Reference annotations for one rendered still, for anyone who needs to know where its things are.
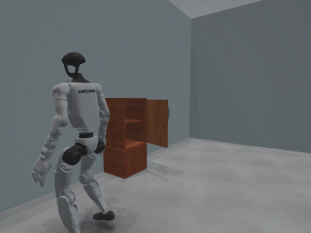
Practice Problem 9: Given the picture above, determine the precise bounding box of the robot right hand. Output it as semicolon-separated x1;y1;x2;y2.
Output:
97;137;106;156

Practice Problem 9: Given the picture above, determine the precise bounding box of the robot right forearm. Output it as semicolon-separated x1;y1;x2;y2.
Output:
97;115;110;139

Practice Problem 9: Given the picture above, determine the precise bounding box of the left robot thigh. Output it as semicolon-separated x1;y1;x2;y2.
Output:
53;144;83;206

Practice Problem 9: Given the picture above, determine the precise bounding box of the right robot upper arm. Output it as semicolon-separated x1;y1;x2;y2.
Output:
93;83;110;118

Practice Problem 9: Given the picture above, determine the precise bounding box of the left robot upper arm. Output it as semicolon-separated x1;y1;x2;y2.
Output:
52;83;70;127

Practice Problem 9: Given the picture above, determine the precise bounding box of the robot torso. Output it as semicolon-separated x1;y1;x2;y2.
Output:
66;80;99;156

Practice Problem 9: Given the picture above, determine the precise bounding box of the robot left forearm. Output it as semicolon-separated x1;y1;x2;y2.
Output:
39;116;63;160

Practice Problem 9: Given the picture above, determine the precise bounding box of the cupboard door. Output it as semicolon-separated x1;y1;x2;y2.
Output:
146;99;168;148

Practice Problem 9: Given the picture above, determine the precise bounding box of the robot left hand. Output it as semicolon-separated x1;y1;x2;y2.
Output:
32;157;52;187

